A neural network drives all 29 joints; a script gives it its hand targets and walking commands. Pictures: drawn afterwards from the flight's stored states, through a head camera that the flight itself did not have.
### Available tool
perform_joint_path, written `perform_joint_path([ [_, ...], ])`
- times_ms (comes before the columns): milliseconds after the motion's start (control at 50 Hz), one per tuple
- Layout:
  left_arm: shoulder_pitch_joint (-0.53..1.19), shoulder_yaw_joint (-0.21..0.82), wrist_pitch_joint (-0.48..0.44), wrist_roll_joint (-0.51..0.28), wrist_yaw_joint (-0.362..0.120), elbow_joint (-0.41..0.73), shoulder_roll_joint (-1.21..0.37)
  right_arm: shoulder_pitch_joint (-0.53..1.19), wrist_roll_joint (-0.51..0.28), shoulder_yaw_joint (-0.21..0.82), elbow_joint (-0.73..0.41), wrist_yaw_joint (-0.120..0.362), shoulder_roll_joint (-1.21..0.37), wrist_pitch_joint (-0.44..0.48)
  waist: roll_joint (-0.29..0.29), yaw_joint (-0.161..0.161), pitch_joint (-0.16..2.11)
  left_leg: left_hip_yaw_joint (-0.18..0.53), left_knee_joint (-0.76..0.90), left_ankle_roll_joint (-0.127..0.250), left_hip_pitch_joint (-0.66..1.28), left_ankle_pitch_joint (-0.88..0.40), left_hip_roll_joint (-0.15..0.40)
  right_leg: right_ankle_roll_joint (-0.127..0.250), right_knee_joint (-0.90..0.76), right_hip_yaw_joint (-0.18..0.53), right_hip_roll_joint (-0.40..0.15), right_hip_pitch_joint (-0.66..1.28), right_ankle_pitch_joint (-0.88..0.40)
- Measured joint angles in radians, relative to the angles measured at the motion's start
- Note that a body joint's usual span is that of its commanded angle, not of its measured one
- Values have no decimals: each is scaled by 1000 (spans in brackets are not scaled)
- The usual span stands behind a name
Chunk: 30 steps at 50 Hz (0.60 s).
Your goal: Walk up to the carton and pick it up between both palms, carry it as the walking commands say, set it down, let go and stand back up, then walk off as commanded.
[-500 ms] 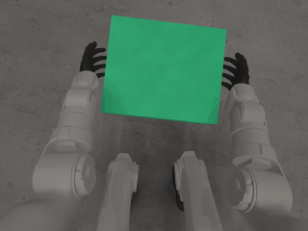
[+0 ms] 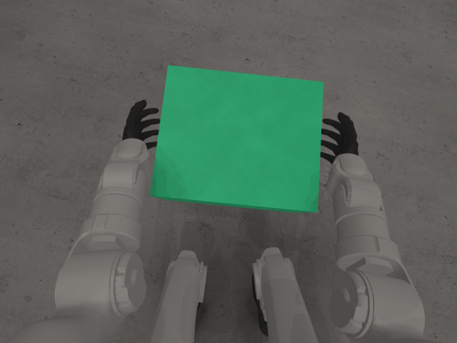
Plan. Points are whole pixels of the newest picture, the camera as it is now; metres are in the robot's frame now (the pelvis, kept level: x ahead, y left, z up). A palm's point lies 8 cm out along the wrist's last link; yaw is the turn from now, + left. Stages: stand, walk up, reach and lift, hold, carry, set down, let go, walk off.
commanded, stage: reach and lift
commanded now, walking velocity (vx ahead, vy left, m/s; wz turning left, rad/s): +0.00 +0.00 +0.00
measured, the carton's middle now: (237, 146) +0.49 -0.02 -0.14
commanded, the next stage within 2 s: none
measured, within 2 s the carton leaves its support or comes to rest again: neither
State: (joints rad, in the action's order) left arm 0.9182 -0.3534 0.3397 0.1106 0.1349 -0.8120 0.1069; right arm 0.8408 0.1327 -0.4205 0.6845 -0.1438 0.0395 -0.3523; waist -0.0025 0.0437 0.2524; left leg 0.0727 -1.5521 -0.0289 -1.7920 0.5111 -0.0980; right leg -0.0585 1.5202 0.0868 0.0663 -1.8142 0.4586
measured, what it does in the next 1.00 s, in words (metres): rises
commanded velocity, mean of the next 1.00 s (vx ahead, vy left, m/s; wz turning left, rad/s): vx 0.00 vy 0.00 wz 0.00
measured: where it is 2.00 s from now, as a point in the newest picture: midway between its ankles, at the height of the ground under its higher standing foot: (226, 316)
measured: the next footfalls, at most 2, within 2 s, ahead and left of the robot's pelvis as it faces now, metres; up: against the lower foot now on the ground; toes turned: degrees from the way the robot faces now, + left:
none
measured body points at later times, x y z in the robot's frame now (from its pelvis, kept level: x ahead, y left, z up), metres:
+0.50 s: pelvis +0.03 +0.01 +0.07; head +0.21 +0.01 +0.48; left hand +0.46 +0.17 -0.01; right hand +0.43 -0.20 +0.00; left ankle +0.07 +0.12 -0.52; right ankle +0.09 -0.14 -0.52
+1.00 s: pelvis +0.05 +0.00 +0.14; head +0.20 +0.01 +0.56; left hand +0.45 +0.17 +0.07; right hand +0.41 -0.20 +0.08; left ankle +0.07 +0.12 -0.52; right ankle +0.09 -0.14 -0.52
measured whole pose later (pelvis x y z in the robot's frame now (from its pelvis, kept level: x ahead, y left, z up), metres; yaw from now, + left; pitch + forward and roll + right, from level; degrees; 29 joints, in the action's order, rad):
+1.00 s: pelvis +0.05 +0.00 +0.14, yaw -1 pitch +31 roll -1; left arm 0.59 -0.35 0.34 0.18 0.10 -0.68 -0.01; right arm 0.51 0.18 -0.40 0.58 -0.11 -0.04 -0.35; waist 0.00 0.04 0.24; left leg 0.10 -1.00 -0.01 -1.13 0.40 -0.07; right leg -0.04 0.97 0.11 0.06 -1.15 0.35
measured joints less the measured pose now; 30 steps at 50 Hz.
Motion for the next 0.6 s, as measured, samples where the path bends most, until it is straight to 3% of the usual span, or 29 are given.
perform_joint_path([
  [600, -227, 16, -15, 27, -1, 60, -74, -213, 23, 9, -19, 27, -48, 32, 1, 1, 40, 14, 299, 20, 376, -38, 4, 5, -299, 15, -9, 379, -34],
])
